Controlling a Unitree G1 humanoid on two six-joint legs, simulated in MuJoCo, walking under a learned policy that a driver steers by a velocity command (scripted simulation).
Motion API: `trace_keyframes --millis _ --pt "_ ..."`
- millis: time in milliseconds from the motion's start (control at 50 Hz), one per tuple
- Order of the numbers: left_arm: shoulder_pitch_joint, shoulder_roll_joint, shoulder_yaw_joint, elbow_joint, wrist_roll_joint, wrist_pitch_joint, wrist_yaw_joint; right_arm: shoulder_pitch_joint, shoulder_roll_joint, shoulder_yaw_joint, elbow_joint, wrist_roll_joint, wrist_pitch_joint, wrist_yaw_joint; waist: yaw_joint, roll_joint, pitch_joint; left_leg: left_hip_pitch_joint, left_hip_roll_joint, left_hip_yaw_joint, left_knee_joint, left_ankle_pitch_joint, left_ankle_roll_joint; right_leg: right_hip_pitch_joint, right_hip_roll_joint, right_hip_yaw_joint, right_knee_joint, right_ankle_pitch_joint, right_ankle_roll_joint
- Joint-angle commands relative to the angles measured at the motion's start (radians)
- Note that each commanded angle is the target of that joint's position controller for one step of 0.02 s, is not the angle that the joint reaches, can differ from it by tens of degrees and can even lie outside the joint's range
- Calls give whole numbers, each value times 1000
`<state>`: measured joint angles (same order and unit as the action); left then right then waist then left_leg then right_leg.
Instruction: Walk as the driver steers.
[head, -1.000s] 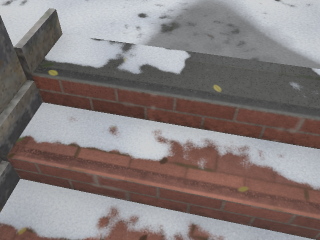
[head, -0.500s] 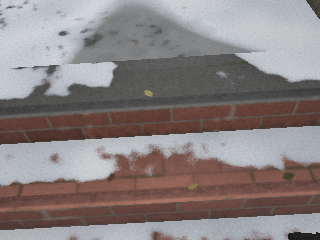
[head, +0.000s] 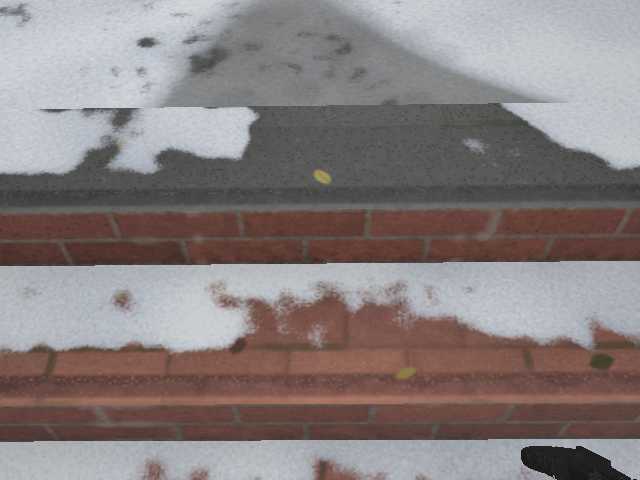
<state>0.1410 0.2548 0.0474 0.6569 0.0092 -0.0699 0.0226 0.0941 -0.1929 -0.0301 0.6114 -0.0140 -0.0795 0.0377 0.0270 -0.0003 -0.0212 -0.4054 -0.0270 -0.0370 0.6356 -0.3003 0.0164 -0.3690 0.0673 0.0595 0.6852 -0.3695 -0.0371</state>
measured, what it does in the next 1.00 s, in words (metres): steps on the spot: left foot, then right foot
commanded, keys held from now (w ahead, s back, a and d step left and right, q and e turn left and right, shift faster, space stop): q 0.42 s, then e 0.50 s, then w+e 0.08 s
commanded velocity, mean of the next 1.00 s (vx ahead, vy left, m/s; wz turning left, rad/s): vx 0.01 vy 0.00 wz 0.12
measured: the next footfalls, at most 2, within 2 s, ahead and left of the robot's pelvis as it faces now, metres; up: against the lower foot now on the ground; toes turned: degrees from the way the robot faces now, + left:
left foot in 0.54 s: +0.01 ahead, +0.17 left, +0.00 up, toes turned +19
right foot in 1.00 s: +0.04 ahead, -0.08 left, +0.00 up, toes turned +4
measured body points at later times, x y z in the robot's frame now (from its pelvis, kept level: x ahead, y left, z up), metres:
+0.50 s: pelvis -0.01 +0.02 +0.01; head +0.02 +0.02 +0.46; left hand +0.02 +0.28 -0.10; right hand +0.26 -0.11 -0.07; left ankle -0.02 +0.15 -0.68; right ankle -0.02 -0.09 -0.72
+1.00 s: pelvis +0.01 +0.02 +0.01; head +0.02 +0.01 +0.46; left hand +0.17 +0.27 -0.07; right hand +0.20 -0.23 -0.08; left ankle -0.02 +0.16 -0.72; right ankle +0.00 -0.08 -0.72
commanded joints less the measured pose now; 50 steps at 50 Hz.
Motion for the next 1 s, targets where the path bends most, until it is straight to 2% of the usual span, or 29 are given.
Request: trace_keyframes --millis 20,80,100,120,140,160,200,220,360,400,420,460,520,540,560,580,600,620,640,660,700,740,780,820,860,900,940,960,1000 --pt "11 59 25 -100 17 -17 23 -29 -136 -53 -72 5 -7 -22 8 98 -125 151 226 -300 -161 407 264 -20 -16 -57 8 90 -5" --pt "68 78 33 -103 30 -18 18 -89 -119 -51 -81 5 9 -37 25 52 -124 -24 100 -199 -90 293 175 152 -58 9 -89 280 -112" --pt "96 109 42 -97 28 -22 15 -99 -108 -43 -82 3 12 -38 40 -14 -113 -141 30 -129 9 192 102 227 -147 140 -166 392 -209" --pt "127 157 55 -85 24 -29 15 -79 -98 -36 -70 -8 15 -31 56 -139 -111 -269 -64 -53 257 -66 0 313 -335 369 -276 583 -382" --pt "108 186 62 -97 35 -43 19 -45 -148 -49 -47 -20 11 -31 64 -198 -101 -371 -43 -75 761 -350 -76 275 -525 517 -333 714 -498" --pt "90 147 41 -89 50 -47 21 -15 -193 -65 -20 -3 8 -35 36 -34 -107 -409 -12 -120 977 -268 -85 229 -490 425 -335 635 -432" --pt "-18 24 -22 -102 52 -17 10 -63 -189 -61 -31 -11 8 -57 10 -49 -90 -441 -44 -136 1097 -118 -69 162 -353 208 -331 551 -309" --pt "8 -40 -53 -81 51 7 14 -122 -158 -49 -61 -16 4 -68 23 23 -115 -503 -56 -153 993 -84 -75 231 -322 155 -302 515 -287" --pt "187 92 -20 -20 43 41 -2 -125 -109 -16 -46 -14 -18 -41 59 -84 -98 -508 29 -18 593 -154 -135 380 -382 63 -373 402 -300" --pt "127 98 -16 -32 43 26 -1 -98 -82 3 -32 -30 -9 -14 39 -58 -78 -366 69 69 439 -138 -114 267 -363 -22 -399 336 -271" --pt "43 141 -4 -50 63 5 7 -47 -67 16 -34 -33 3 12 -1 -110 -66 -201 98 72 427 -98 -80 143 -367 -53 -397 426 -250" --pt "-21 122 -9 -55 68 -22 15 -34 -84 16 -49 -21 12 37 -8 -100 -92 -83 99 49 320 -13 -38 89 -367 -43 -360 424 -230" --pt "-120 -7 -62 -14 0 -28 -37 69 -76 3 0 20 3 61 -87 -52 -74 193 55 108 -220 216 2 -15 -277 -110 -210 234 -104" --pt "88 -76 -79 80 2 -19 -77 98 -55 -1 31 11 1 68 -37 -44 -106 394 50 105 -190 334 17 -93 -250 -136 -185 179 -33" --pt "308 -95 -65 118 -7 -14 -92 65 -128 -9 -8 1 -6 54 72 98 -159 441 192 -76 -105 856 140 -91 -183 -171 -99 5 69" --pt "274 13 -37 111 -71 14 -51 224 -78 1 19 -45 19 -15 -41 72 -260 564 351 -196 -97 1073 177 -107 -186 -138 -55 -83 64" --pt "230 -4 -41 116 -57 31 -36 208 -85 0 25 -30 30 -46 -31 112 -210 420 357 -228 -158 929 186 -6 -187 -111 -82 -49 68" --pt "92 -70 -57 47 -19 -1 -74 -66 -113 -6 4 30 9 34 67 114 -58 165 173 -81 -134 372 110 19 -160 -123 -77 93 88" --pt "86 -36 -45 67 0 0 -85 -75 -61 2 -14 18 11 50 41 43 -64 115 154 -38 -155 171 72 42 -147 -140 -101 97 79" --pt "66 3 -29 52 6 1 -84 -23 -94 -15 -6 -1 14 45 6 54 -48 151 157 -50 -191 111 80 -12 -131 -151 -95 75 56" --pt "-19 51 -6 -23 8 -5 -41 -2 -195 -59 -33 -10 0 -5 -29 78 -95 263 228 -135 -229 154 183 -119 -109 -136 -27 82 39" --pt "-30 38 -5 -41 6 -14 -21 94 -195 -70 -13 -5 -19 -49 -62 131 -132 395 376 -275 -265 312 323 -250 -109 -75 99 29 49" --pt "-61 51 13 -45 23 -16 -10 210 -204 -87 23 -23 -41 -97 -129 201 -132 367 507 -324 -322 481 426 -371 -99 -8 715 -292 88" --pt "-28 23 15 -23 25 -14 -25 79 -129 -58 17 -48 -29 -104 -27 118 -104 188 404 -90 -343 467 312 -350 -106 35 925 -190 55" --pt "-43 -23 1 -52 37 -3 -56 -48 -62 -28 0 -35 -25 -108 44 24 -107 214 322 40 -326 370 194 -304 -140 20 578 -142 62" --pt "0 -52 -2 -15 35 6 -102 -102 -151 -55 -48 -11 -9 -122 30 92 -97 168 248 147 -325 324 142 -102 -117 -92 256 -195 90" --pt "92 -26 6 28 -6 -7 -138 -118 -238 -83 -46 -52 10 -99 32 89 -69 60 281 134 -310 83 158 96 -78 -118 50 107 62" --pt "172 3 17 51 -4 -14 -136 -117 -238 -84 -36 -71 11 -75 46 99 -37 -6 332 109 -302 -95 166 176 -68 -110 10 200 32" --pt "225 83 63 67 24 -40 -101 -10 -126 -52 36 -51 14 -49 29 22 -12 -52 318 136 -133 -309 143 268 -44 -92 -177 129 -65"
